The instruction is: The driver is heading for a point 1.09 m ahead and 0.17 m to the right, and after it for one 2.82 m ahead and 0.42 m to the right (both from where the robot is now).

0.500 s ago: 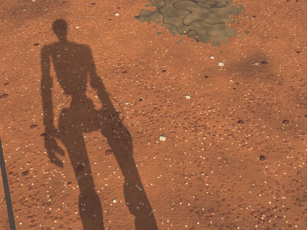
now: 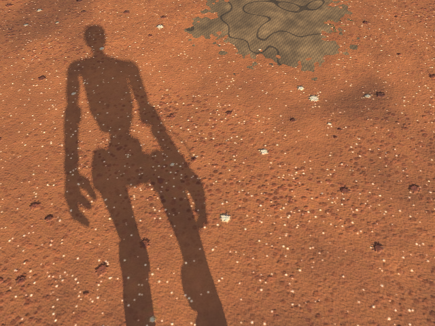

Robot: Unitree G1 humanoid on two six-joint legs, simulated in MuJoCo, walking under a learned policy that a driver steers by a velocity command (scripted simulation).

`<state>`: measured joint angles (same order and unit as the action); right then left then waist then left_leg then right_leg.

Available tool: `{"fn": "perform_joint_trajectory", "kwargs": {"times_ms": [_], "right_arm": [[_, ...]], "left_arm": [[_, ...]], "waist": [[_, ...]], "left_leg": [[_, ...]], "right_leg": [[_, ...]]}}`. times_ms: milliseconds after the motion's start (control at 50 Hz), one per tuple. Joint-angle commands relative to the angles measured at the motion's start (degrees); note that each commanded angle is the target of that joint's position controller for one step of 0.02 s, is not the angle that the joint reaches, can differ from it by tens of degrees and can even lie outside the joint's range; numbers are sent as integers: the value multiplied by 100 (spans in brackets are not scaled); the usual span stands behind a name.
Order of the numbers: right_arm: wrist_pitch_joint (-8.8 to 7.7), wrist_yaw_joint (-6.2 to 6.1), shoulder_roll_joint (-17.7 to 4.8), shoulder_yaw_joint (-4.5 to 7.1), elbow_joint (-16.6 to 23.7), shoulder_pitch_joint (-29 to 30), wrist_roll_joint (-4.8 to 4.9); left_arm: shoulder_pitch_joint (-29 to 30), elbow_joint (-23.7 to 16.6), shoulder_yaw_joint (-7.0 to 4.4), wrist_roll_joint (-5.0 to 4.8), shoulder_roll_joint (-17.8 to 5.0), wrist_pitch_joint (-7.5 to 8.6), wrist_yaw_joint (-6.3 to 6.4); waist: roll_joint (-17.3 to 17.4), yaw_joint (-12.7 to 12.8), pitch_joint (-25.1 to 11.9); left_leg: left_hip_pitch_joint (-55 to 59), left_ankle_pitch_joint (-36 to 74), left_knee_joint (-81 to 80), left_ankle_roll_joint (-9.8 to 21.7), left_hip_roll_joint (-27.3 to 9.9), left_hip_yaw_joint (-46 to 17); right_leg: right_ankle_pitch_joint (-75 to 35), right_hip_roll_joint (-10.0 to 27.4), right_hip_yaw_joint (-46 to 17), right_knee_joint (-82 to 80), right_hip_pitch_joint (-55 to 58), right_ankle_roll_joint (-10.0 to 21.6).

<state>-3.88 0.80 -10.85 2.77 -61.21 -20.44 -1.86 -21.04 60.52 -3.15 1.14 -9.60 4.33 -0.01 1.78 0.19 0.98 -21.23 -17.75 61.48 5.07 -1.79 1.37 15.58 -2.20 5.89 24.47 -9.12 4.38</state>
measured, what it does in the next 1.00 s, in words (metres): walks ahead: left foot, then right foot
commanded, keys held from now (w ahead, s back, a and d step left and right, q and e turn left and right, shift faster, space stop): w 1.00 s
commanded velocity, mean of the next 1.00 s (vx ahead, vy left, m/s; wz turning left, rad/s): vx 0.48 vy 0.00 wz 0.00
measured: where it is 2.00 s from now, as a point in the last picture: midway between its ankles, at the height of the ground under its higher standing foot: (240, 183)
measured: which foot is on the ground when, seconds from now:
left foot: up 0.00-0.34, down 0.36-0.92, up 0.94-1.00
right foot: down 0.00-0.34, up 0.36-0.90, down 0.92-1.00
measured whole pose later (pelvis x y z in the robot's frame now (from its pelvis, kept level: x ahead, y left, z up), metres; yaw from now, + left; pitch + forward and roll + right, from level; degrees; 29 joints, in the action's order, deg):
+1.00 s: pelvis +0.57 -0.02 -0.01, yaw +0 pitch +0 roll +0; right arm -4.9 -0.4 -10.2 2.3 -60.6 -23.6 -0.2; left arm -6.2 53.1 -3.3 1.6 -11.0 4.5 -0.7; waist 0.9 -1.5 3.9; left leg -11.9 -22.4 63.6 5.2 1.5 0.9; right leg 9.7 -2.3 7.1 30.7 -21.7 6.3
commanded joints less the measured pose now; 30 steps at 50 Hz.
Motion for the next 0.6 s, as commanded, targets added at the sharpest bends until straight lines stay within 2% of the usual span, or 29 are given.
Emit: {"fn": "perform_joint_trajectory", "kwargs": {"times_ms": [20,80,160,200,240,280,300,320,340,360,380,400,420,440,480,500,540,560,600], "right_arm": [[2,90,-129,41,314,40,-27],[102,105,-130,57,523,611,-8],[111,124,-49,-16,991,1817,46],[105,127,-35,-50,1127,2177,83],[96,107,-117,-40,1217,2307,91],[60,51,-258,21,1191,2037,87],[31,10,-360,77,1075,1620,82],[-9,-33,-480,154,835,881,85],[-53,-80,-613,241,538,-11,36],[-79,-127,-1068,374,378,-878,-115],[-56,-74,-1439,448,426,-871,-158],[10,-32,-1206,417,483,-285,73],[-11,-21,-823,299,588,340,132],[-72,0,-519,213,588,573,109],[-166,-60,-181,88,415,453,103],[-213,-83,-181,67,337,280,102],[-277,-102,-367,79,244,-2,115],[-285,-102,-462,88,227,-100,115],[-275,-95,-501,71,207,-325,125]], "left_arm": [[-562,-5,17,-25,-395,127,45],[-989,164,70,-35,-425,177,73],[-1100,179,144,-24,-382,200,77],[-1181,210,144,-29,-436,221,97],[-1212,253,127,-24,-517,234,120],[-1055,247,101,-9,-618,250,136],[-967,242,74,7,-700,243,151],[-891,233,48,27,-764,212,157],[-805,210,36,-2,-799,180,146],[-908,75,90,-44,-573,164,107],[-1653,17,169,-231,81,132,16],[-1014,-68,36,-109,-499,104,16],[-343,-308,0,-62,-595,126,-7],[-118,-352,-3,-38,-525,149,-15],[-321,-278,8,89,-288,16,-54],[-375,-270,13,103,-195,-49,-80],[-142,-378,3,114,-199,-145,-116],[122,-480,-1,117,-238,-182,-133],[727,-699,-8,102,-329,-214,-158]], "waist": [[-442,-74,529],[-530,-36,553],[-611,125,769],[-682,188,798],[-717,160,788],[-717,-53,579],[-750,-249,328],[-724,-544,-64],[-605,-922,-496],[-75,-1121,-1130],[1081,-610,-1673],[241,-552,-1243],[67,-379,-348],[-246,-223,0],[-153,124,125],[-92,180,124],[-29,229,221],[-2,209,299],[31,86,449]], "left_leg": [[-1528,552,128,-60,-307,-68],[-1943,817,-190,-177,-267,161],[-1841,1350,-1560,-252,-108,449],[-1478,1557,-2234,-184,24,593],[-1175,1558,-2612,-25,109,642],[-663,1333,-2801,206,295,670],[-236,1109,-2824,321,438,677],[448,986,-2977,431,582,670],[1576,1138,-3351,547,495,552],[2879,221,-3461,804,-751,-836],[4092,-233,-4286,1753,-2344,-3995],[3497,-1246,-4834,1588,-2019,-4138],[2574,-1157,-4990,1328,-1848,-3138],[1869,-340,-5172,1136,-1604,-2525],[1133,760,-5289,814,-1155,-1569],[1045,1137,-5309,785,-1086,-1347],[1023,1616,-5387,778,-981,-1012],[1053,1634,-5470,765,-945,-899],[1223,1813,-5583,705,-867,-741]], "right_leg": [[-646,1505,-1742,-1721,640,507],[-2114,1388,-1216,-1626,890,526],[-2924,1206,-804,-1676,731,534],[-3242,1214,-690,-1684,748,522],[-3694,1338,-648,-1603,957,532],[-4958,1419,-533,-1104,1264,492],[-5674,1434,-475,-565,1422,448],[-5981,1392,-421,312,1476,402],[-5383,1228,-307,1476,1020,326],[-3277,920,-129,3233,-98,274],[1507,-250,-266,5444,-2126,90],[1030,59,-923,5702,-2689,211],[411,361,-878,5399,-2869,241],[71,545,-875,5025,-2599,240],[-54,744,-860,4484,-1958,122],[-55,752,-811,4321,-1849,62],[-183,803,-677,4026,-2066,-39],[-372,851,-614,3844,-2294,-90],[-817,923,-496,3366,-2744,-190]]}}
